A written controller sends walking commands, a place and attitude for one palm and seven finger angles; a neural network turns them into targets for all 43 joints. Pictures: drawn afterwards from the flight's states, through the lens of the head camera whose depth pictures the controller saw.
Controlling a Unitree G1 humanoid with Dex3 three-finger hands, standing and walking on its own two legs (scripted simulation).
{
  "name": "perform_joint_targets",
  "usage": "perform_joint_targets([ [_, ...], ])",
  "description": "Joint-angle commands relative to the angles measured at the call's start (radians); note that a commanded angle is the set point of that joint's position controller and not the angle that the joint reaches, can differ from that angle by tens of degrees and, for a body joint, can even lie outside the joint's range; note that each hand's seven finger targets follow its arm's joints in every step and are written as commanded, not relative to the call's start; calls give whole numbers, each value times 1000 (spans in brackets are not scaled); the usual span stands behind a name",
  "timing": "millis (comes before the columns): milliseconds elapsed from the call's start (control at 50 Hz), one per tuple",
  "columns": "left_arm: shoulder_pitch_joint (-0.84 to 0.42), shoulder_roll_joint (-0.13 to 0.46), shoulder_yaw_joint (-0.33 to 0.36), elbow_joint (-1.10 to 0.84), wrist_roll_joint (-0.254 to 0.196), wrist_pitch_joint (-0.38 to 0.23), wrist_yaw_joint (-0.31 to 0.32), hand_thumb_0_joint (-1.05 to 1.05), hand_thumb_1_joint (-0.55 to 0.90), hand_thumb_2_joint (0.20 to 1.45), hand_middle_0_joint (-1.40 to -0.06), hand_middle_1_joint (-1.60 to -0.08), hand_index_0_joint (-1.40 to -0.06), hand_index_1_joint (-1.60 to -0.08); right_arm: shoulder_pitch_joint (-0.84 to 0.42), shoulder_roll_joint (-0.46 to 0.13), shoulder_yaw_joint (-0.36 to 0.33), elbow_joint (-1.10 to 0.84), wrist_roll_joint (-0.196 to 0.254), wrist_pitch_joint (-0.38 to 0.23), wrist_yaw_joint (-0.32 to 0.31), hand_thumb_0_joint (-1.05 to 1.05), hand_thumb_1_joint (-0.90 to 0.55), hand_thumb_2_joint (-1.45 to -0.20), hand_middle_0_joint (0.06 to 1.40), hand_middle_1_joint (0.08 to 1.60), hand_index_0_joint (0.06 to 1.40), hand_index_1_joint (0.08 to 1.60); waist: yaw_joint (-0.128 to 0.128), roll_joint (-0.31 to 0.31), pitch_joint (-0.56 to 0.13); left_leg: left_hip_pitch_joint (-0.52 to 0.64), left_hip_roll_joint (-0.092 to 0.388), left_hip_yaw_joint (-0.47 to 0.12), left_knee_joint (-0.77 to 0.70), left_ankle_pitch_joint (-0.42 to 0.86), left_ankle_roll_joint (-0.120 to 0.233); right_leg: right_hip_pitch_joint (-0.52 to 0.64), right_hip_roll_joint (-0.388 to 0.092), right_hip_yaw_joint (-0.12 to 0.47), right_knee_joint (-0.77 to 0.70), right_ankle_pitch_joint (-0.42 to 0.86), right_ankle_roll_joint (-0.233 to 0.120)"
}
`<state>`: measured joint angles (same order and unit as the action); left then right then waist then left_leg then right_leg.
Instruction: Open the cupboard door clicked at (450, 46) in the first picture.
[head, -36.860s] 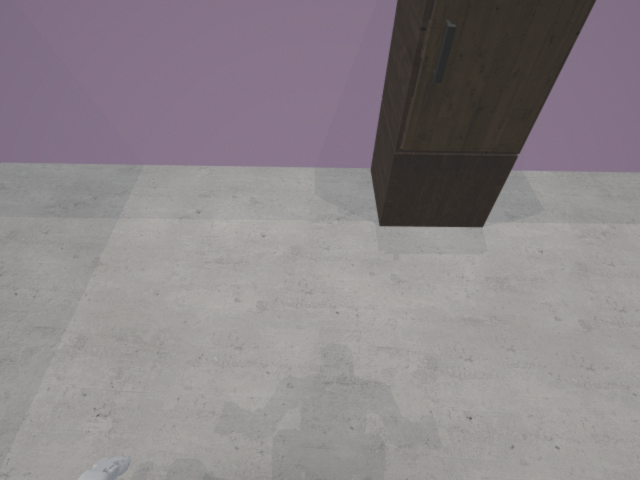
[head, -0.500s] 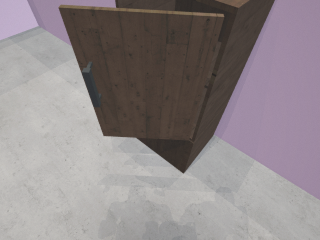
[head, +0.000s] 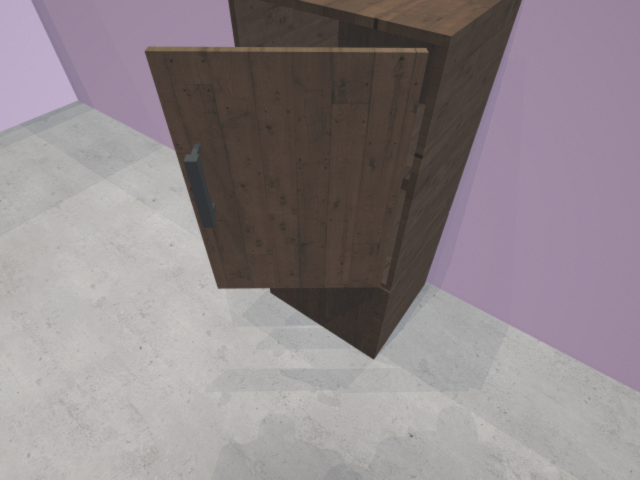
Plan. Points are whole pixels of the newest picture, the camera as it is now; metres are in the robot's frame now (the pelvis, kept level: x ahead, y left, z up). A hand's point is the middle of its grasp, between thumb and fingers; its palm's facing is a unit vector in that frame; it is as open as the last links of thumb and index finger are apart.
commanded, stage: come to a stop and stand still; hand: left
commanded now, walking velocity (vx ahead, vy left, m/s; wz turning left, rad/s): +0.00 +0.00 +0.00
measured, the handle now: (203, 186) +0.60 +0.26 +0.02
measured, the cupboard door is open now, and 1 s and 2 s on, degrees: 37 37 37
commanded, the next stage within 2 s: look again from close up in 0.58 s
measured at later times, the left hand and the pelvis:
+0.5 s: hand out of the picture +0.01 +0.14 -0.17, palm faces +0.02 -0.98 -0.19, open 7.4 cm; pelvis +0.00 -0.03 +0.00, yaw +1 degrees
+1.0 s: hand out of the picture +0.02 +0.14 -0.17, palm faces +0.04 -0.98 -0.18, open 7.4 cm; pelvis +0.02 -0.03 +0.01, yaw +1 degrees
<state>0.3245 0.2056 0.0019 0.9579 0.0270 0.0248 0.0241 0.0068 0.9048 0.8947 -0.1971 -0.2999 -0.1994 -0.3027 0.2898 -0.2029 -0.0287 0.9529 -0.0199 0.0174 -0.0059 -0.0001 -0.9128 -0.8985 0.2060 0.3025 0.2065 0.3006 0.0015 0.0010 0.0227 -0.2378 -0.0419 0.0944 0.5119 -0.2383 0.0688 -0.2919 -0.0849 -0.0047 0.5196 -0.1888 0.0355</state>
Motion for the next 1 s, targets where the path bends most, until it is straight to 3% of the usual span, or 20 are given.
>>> perform_joint_targets([
  [0, 34, 102, 27, -35, 1, -26, 7, 0, 900, 900, -200, -300, -200, -300, -10, -132, -33, -48, 1, -29, -6, 0, -900, -900, 200, 300, 200, 300, 2, 15, 44, -130, 154, -197, -246, -254, -16, 48, -3, 26, -71, -93, -44],
  [300, 38, 86, 25, 32, -6, -39, 10, 0, 900, 900, -200, -300, -200, -300, 65, -70, -16, 59, 4, -24, -7, 0, -900, -900, 200, 300, 200, 300, -14, -40, 51, -74, 113, -136, -160, -154, -41, -28, -42, 94, -190, -243, -55],
  [580, 44, 37, 20, 65, -10, -43, 16, 0, 900, 900, -200, -300, -200, -300, 74, -23, -4, 109, 8, -28, -12, 0, -900, -900, 200, 300, 200, 300, -3, -2, 52, -61, 124, -132, -174, -52, -51, 28, -33, 64, -178, -109, -51],
  [800, 48, 19, 18, 85, -11, -47, 20, 0, 900, 900, -200, -300, -200, -300, 63, -22, -1, 128, 12, -36, -17, 0, -900, -900, 200, 300, 200, 300, -1, 0, 14, -8, 142, -129, -181, 55, -53, 83, -28, 40, -151, 39, -46],
  [980, 50, 16, 15, 102, -11, -45, 21, 0, 900, 900, -200, -300, -200, -300, 51, -23, 3, 139, 12, -34, -19, 0, -900, -900, 200, 300, 200, 300, 0, 2, 46, -6, 140, -133, -201, 35, -55, 80, -29, 39, -167, 17, -43],
])
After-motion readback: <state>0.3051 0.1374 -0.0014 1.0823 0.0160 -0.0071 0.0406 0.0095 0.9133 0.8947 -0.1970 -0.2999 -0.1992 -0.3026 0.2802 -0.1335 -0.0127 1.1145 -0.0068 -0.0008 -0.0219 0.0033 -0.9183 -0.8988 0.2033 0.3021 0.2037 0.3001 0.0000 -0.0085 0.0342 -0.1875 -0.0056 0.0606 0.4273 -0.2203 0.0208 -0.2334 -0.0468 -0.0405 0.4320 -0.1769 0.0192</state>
